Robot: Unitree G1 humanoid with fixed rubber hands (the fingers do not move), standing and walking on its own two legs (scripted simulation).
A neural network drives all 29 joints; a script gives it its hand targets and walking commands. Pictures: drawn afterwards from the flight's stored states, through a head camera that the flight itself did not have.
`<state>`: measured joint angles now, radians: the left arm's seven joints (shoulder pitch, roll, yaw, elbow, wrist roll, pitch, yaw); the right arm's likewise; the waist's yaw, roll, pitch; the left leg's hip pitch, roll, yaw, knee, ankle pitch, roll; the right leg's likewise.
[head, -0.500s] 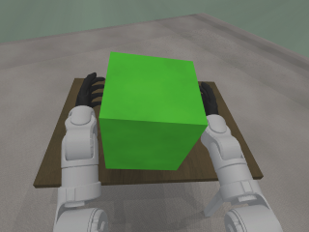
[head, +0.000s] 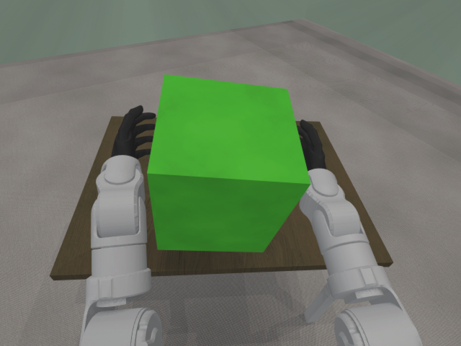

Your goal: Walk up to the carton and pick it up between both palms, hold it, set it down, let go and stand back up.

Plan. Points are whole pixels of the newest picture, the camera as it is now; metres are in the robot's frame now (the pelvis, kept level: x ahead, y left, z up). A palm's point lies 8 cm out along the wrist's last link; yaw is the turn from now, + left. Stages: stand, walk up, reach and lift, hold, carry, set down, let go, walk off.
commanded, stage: hold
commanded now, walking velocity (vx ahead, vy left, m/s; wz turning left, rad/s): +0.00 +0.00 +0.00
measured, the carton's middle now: (219, 173) +0.38 +0.01 +0.11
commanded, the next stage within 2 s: set down in 0.78 s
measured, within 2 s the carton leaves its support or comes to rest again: neither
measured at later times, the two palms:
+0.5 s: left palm (125, 158) +0.35 +0.16 +0.18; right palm (311, 167) +0.35 -0.14 +0.16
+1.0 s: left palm (127, 149) +0.37 +0.16 +0.18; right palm (311, 164) +0.36 -0.14 +0.16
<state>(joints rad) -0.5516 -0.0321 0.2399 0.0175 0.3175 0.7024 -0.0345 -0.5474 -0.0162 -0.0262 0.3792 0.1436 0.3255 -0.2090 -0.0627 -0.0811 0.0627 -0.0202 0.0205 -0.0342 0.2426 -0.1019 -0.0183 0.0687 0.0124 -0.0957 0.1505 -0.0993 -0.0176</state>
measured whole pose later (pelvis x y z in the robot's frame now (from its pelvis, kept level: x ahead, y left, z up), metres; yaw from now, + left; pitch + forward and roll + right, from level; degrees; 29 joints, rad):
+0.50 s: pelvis +0.00 +0.00 +0.00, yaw +0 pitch -7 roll -1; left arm -0.54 -0.03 0.24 0.01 0.32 0.70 -0.04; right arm -0.54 -0.01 -0.02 0.37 0.15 0.33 -0.21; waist -0.06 -0.09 0.06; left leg -0.02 0.02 -0.03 0.24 -0.10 -0.02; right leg 0.07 0.01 -0.10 0.15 -0.10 -0.02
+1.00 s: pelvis +0.00 +0.00 +0.00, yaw +0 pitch -8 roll +0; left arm -0.58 -0.05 0.28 0.06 0.37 0.59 -0.10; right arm -0.55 0.04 -0.09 0.39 0.08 0.22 -0.19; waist -0.06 -0.08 0.09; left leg 0.02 0.01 -0.03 0.22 -0.10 -0.01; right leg 0.10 0.00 -0.10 0.15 -0.11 -0.01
